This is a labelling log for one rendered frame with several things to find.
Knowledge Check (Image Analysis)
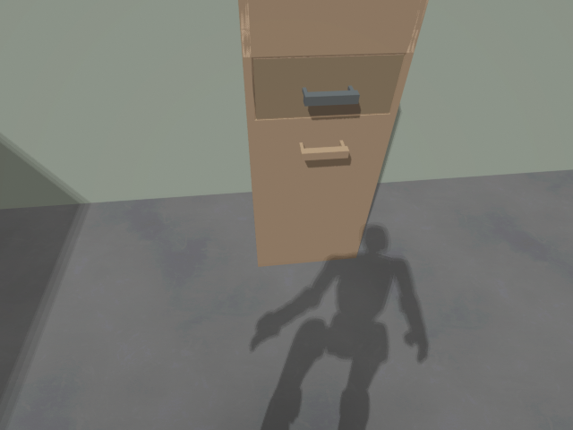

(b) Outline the handle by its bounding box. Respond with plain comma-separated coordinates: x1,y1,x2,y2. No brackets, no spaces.
302,85,360,107
300,146,349,161

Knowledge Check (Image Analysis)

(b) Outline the drawer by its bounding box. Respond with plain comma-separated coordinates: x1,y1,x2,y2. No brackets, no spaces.
252,53,404,119

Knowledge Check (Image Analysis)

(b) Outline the cabinet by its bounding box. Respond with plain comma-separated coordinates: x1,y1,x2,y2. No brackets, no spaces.
238,0,429,267

